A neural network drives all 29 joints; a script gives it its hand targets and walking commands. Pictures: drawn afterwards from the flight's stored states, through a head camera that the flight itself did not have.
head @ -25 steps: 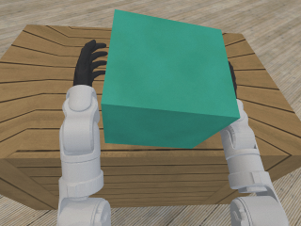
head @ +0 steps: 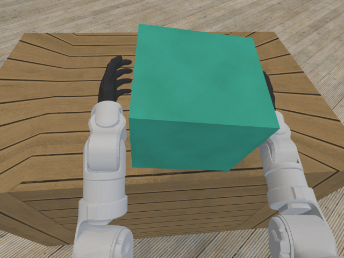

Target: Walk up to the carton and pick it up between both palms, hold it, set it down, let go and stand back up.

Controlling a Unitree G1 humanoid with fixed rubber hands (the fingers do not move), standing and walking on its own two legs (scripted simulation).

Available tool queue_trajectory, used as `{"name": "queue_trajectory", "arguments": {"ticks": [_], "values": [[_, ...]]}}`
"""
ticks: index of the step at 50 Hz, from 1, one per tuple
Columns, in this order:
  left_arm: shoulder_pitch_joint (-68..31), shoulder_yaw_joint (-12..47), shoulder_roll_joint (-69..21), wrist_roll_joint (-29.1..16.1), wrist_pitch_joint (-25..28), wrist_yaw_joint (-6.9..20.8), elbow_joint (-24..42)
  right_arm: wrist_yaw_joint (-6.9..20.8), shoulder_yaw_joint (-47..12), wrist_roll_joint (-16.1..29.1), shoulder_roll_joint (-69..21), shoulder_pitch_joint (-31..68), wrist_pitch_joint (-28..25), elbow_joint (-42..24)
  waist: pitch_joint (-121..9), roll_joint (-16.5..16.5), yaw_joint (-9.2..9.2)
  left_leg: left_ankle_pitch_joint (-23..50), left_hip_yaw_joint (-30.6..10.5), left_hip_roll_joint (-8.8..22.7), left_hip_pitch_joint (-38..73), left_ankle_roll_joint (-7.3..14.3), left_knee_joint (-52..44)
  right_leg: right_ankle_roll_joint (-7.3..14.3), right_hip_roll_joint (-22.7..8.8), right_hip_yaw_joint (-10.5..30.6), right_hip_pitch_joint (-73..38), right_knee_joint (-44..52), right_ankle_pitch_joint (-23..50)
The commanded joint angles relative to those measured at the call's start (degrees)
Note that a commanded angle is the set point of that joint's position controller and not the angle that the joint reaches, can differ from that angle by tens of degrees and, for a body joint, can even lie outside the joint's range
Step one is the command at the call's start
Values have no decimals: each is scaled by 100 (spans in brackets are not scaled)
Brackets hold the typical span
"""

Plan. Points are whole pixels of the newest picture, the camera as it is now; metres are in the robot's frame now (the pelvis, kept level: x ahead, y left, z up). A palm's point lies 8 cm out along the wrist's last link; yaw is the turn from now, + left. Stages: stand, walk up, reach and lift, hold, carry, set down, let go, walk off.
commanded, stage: set down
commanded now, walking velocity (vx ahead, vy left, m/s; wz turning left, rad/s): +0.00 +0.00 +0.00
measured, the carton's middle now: (189, 106) +0.38 -0.07 +0.14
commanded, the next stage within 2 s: none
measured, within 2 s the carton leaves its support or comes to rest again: neither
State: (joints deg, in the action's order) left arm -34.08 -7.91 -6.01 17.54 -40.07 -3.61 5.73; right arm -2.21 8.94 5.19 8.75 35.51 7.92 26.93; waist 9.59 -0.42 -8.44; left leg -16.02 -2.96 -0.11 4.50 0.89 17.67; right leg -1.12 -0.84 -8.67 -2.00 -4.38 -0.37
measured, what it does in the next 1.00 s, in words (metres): stands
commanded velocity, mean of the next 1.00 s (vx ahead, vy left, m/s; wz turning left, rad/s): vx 0.00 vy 0.00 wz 0.00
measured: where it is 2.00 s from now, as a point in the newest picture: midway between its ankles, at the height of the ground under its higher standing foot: outside the picture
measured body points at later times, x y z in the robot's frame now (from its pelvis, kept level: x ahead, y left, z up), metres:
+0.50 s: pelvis -0.01 -0.02 +0.00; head +0.03 -0.02 +0.45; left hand +0.41 +0.07 +0.15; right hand +0.38 -0.25 +0.12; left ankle -0.07 +0.09 -0.75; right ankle +0.03 -0.14 -0.75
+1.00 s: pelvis +0.00 -0.03 +0.00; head +0.03 -0.03 +0.45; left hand +0.43 +0.06 +0.13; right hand +0.40 -0.26 +0.10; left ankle -0.07 +0.09 -0.75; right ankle +0.03 -0.14 -0.75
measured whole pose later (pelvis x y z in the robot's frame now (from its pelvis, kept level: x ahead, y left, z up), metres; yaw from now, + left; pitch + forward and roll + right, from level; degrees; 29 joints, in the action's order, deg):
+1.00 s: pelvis +0.00 -0.03 +0.00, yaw +2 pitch +4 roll -2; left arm -42.1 -15.7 -4.3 14.5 -19.6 -2.4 -29.5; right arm 1.3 25.5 -12.3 4.3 43.4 0.2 47.4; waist -0.2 1.9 -7.4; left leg -12.7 -5.2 0.3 -6.3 -0.2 14.8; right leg 0.7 -0.6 -10.9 9.4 -4.6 0.7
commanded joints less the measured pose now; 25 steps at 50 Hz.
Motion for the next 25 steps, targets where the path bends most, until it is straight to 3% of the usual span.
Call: {"name": "queue_trajectory", "arguments": {"ticks": [1,13,20,25], "values": [[-2660,2145,-1846,-723,404,745,472,513,-1493,56,-1225,4154,-642,-1836,-3618,-75,91,3950,11,-67,-406,-657,21,233,333,76,-2298,-732,2219],[-2897,1997,-1869,-735,976,722,-284,609,-1137,-501,-1530,4131,-987,-1293,-4201,-181,7,3065,62,-179,-1165,-431,-223,122,252,141,-2706,-924,2625],[-3198,1710,-1762,-698,1272,787,-946,680,-757,-841,-1611,4259,-1082,-713,-4075,-147,-15,2351,51,-195,-1441,-328,-418,78,233,71,-2493,-882,2070],[-3508,1548,-1786,-664,1571,764,-1373,748,-530,-1056,-1750,4463,-1208,-340,-4218,-33,20,2299,37,-189,-1482,-323,-435,82,252,34,-2301,-882,1937]]}}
